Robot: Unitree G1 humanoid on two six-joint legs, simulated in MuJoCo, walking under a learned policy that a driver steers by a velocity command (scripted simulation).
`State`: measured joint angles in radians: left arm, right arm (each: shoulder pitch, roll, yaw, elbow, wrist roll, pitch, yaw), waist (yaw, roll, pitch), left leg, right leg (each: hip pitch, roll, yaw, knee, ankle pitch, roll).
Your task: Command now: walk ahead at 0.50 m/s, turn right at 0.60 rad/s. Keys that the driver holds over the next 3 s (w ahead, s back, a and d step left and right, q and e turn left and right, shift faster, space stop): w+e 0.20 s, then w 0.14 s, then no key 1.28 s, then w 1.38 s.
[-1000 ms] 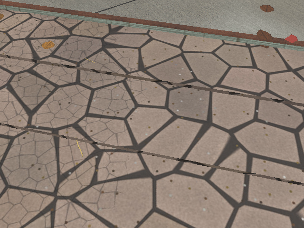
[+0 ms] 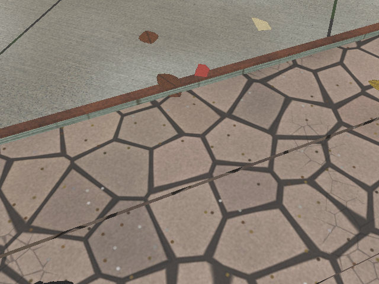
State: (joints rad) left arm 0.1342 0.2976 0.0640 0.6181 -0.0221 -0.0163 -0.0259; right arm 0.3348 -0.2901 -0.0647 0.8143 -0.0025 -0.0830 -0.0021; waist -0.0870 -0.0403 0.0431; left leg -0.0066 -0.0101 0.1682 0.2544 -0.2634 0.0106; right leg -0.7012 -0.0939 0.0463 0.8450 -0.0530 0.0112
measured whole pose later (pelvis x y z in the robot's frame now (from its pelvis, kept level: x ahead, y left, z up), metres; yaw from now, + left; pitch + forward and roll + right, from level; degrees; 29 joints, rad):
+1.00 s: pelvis +0.40 -0.07 +0.02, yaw -14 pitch -1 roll +1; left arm 0.23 0.23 0.03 0.84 0.02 0.01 0.03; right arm 0.14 -0.23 -0.01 0.86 -0.02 -0.01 0.00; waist -0.02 0.03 0.03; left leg -0.31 0.00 0.04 0.49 -0.16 0.01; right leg -0.23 -0.01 0.03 0.55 -0.30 0.01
